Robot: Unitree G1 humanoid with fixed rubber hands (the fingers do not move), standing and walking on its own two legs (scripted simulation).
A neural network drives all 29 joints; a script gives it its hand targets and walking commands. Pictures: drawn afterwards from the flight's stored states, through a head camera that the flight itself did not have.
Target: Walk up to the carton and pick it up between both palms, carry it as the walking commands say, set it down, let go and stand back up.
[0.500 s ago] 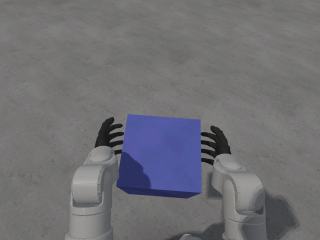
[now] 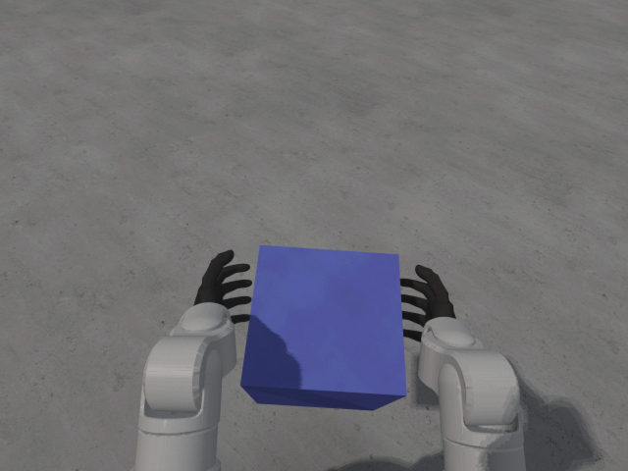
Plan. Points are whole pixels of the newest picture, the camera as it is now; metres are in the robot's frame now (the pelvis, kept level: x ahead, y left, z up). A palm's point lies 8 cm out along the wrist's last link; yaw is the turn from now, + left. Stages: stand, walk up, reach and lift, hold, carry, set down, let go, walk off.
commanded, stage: carry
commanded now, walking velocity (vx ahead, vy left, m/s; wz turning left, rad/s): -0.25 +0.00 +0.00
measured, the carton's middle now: (321, 335) +0.31 -0.03 +0.00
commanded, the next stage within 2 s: none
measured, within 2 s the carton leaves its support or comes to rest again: neither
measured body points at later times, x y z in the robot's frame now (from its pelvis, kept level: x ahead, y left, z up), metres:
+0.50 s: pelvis -0.21 +0.01 +0.01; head -0.19 +0.00 +0.46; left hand +0.09 +0.12 +0.08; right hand +0.06 -0.14 +0.07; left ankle -0.16 +0.13 -0.68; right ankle -0.16 -0.11 -0.72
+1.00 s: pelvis -0.36 +0.01 +0.01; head -0.38 +0.00 +0.46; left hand -0.07 +0.13 +0.10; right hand -0.09 -0.13 +0.08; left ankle -0.26 +0.13 -0.72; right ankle -0.36 -0.11 -0.72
